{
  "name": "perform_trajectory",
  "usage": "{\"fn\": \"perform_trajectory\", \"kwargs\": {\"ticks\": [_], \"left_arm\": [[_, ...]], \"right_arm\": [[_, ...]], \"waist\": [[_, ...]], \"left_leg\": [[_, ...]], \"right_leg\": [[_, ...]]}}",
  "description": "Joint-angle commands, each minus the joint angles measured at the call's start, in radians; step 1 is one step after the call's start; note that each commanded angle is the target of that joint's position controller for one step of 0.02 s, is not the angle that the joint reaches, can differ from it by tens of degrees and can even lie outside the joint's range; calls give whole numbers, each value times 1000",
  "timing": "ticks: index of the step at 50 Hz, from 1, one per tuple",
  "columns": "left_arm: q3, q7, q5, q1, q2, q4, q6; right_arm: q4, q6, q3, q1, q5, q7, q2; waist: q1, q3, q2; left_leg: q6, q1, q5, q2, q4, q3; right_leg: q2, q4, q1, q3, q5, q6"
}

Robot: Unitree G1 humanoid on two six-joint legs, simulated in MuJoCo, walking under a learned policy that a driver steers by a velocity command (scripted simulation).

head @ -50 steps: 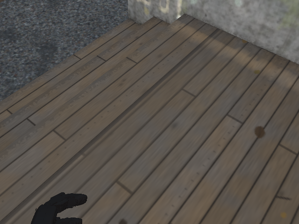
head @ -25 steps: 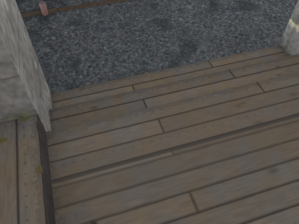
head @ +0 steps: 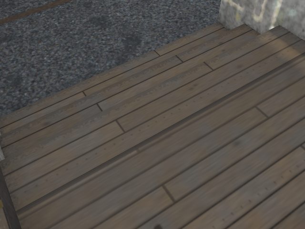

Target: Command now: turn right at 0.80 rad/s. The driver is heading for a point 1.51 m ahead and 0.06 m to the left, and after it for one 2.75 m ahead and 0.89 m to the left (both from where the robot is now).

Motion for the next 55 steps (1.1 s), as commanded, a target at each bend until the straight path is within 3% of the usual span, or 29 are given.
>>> {"fn": "perform_trajectory", "kwargs": {"ticks": [1, 2, 3, 4, 5, 6, 8, 11, 15, 17, 19, 22, 27, 33, 34, 35, 36, 37, 38, 39, 40, 41, 42, 44, 46, 49, 52, 55], "left_arm": [[21, 8, 9, 56, 72, -71, -28], [49, 26, 25, 119, 184, -64, -42], [82, 29, 10, 192, 329, -63, -47], [80, 34, -2, 219, 291, -56, -46], [67, 43, -1, 155, 259, -63, -39], [53, 50, 3, 52, 220, -83, -27], [29, 54, -4, -42, 161, -108, -25], [21, 44, -4, -28, 151, -89, -42], [-24, 56, 17, -35, 66, -48, -64], [-22, 69, 28, -26, 98, -22, -71], [-8, 79, 28, -18, 147, -3, -68], [-9, 88, 22, -30, 131, 4, -62], [-6, 94, 25, -31, 116, 22, -71], [10, 85, 21, -76, 147, 26, -76], [12, 84, 13, -89, 154, 25, -78], [16, 83, 4, -106, 164, 24, -80], [9, 76, -3, -111, 144, -4, -84], [-14, 68, 23, -152, 60, -72, -70], [-15, 65, 59, -136, 75, -32, -56], [-23, 57, 45, -108, 73, -47, -65], [-6, 49, 43, -153, 143, -42, -79], [7, 40, 50, -161, 173, -30, -86], [2, 30, 49, -140, 165, 0, -89], [-8, 20, 56, -126, 124, 18, -96], [-17, 14, 48, -134, 97, 25, -100], [-11, 13, 31, -199, 117, 15, -102], [-5, 5, 18, -227, 120, 8, -106], [1, -8, 20, -222, 123, 2, -111]], "right_arm": [[-42, -10, -49, 2, 12, 13, -154], [-57, -4, -43, 22, 15, 21, -122], [-152, 10, -22, -91, 4, 20, -66], [-137, 18, -22, -98, -12, 16, -97], [-119, 15, -23, -68, -3, 19, -100], [-90, 5, -27, -38, 6, 22, -111], [-47, 7, -34, 33, -13, 27, -131], [-8, 24, -33, 88, 2, 48, -120], [46, 41, -19, 94, 7, 59, -87], [54, 43, -22, 66, 10, 59, -104], [49, 38, -34, 52, 13, 63, -138], [48, 35, -40, 55, 8, 71, -140], [17, 40, -35, 30, 15, 81, -94], [-33, 44, -39, 22, 34, 81, -84], [-33, 42, -43, 48, 28, 77, -88], [-23, 35, -51, 113, 17, 68, -103], [-20, 26, -82, 176, 0, 53, -226], [-31, 22, -109, 193, 23, 50, -344], [6, 16, -99, 275, 49, 55, -283], [-11, 25, -102, 200, 32, 54, -280], [-32, 39, -84, 102, 28, 54, -218], [-52, 34, -69, 45, 25, 46, -188], [-46, 22, -59, 56, 11, 45, -168], [-16, -15, -62, 119, 7, 43, -183], [11, -46, -59, 166, 12, 44, -178], [21, -73, -57, 199, 9, 47, -187], [37, -95, -54, 237, -3, 42, -189], [45, -118, -49, 215, -8, 32, -184]], "waist": [[32, -123, 28], [58, -126, -215], [80, -107, -353], [92, -123, -179], [56, -91, -130], [6, -54, -83], [-30, -92, -101], [-34, -132, -83], [-18, -89, -107], [6, -55, -122], [12, -28, -119], [5, -11, -84], [7, -24, -62], [-10, -95, -105], [-33, -112, -101], [-87, -141, -59], [-112, -171, 120], [-79, -190, 230], [-92, -187, 12], [-71, -169, 116], [-48, -40, 68], [-35, -6, 109], [-38, -3, 104], [-40, -31, 55], [-53, -33, 70], [-90, 11, 113], [-107, 64, 92], [-82, 95, 75]], "left_leg": [[33, -22, 311, 227, 44, -103], [-36, -220, 57, 112, 344, -23], [-87, -489, -380, -94, 497, -141], [-82, -529, -358, -65, 607, -280], [-71, -543, -266, -51, 625, -309], [-64, -528, -133, -28, 583, -320], [-65, -443, 2, -43, 571, -298], [-56, -391, 64, -49, 558, -283], [-55, -295, 111, -32, 339, -289], [-43, -256, 92, -57, 276, -311], [-28, -298, 42, -81, 289, -326], [-17, -350, -36, -65, 326, -304], [-4, -337, -101, -55, 300, -259], [42, -167, -98, -97, 123, -187], [59, -102, -56, -113, 49, -184], [91, 21, 92, -115, -86, -226], [169, 191, 374, 53, -198, -519], [352, 254, 804, 279, -220, -908], [357, 288, 681, 228, -165, -784], [389, 233, 39, 210, -274, -857], [320, 143, -371, 146, -385, -824], [277, 123, -389, 104, -423, -791], [260, 127, -291, 64, -430, -734], [243, 157, -156, 33, -415, -658], [235, 194, -103, 44, -440, -615], [219, 213, -142, 81, -496, -589], [206, 259, -121, 128, -535, -532], [173, 293, -50, 153, -545, -428]], "right_leg": [[23, -238, 149, 32, 154, -43], [-146, -398, 278, 337, 332, -96], [-355, -411, 313, 714, 753, -267], [-346, -396, 362, 647, 726, -309], [-298, -390, 324, 572, 627, -294], [-229, -399, 279, 473, 561, -244], [-150, -393, 243, 372, 666, -193], [-129, -397, 243, 313, 718, -158], [-124, -471, 209, 240, 566, -114], [-150, -486, 194, 228, 507, -108], [-190, -470, 231, 230, 526, -131], [-235, -440, 284, 226, 583, -177], [-270, -379, 340, 176, 769, -216], [-268, -248, 329, 64, 909, -153], [-254, -173, 303, 26, 930, -123], [-223, -22, 224, -33, 908, -64], [-118, 259, -5, -91, 558, 12], [99, 450, -287, -7, -268, 72], [11, 527, -301, 158, -252, 61], [13, 487, -363, 176, -191, 51], [-29, 396, -406, 167, -79, 51], [-28, 335, -397, 138, 2, 60], [-32, 297, -369, 122, 82, 75], [-34, 228, -352, 102, 176, 89], [-49, 151, -375, 77, 238, 90], [-66, 98, -441, 66, 290, 82], [-40, 107, -533, 128, 311, 56], [-13, 130, -588, 176, 331, 21]]}}
Keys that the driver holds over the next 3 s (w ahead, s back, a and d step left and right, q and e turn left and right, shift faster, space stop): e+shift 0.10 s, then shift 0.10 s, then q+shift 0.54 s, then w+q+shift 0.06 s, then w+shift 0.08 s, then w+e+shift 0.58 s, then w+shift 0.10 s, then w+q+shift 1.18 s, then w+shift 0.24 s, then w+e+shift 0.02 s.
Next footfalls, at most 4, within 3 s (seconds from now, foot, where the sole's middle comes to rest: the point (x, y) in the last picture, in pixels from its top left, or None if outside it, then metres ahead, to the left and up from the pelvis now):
0.04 right None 0.03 -0.09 -0.77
0.72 left None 0.07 0.08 -0.77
1.28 right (178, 216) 0.51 -0.05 -0.77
1.76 left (159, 123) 1.01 0.04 -0.77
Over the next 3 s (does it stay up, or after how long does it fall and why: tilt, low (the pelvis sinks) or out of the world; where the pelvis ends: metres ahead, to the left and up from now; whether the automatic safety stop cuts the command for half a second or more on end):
stays up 1.86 0.19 -0.34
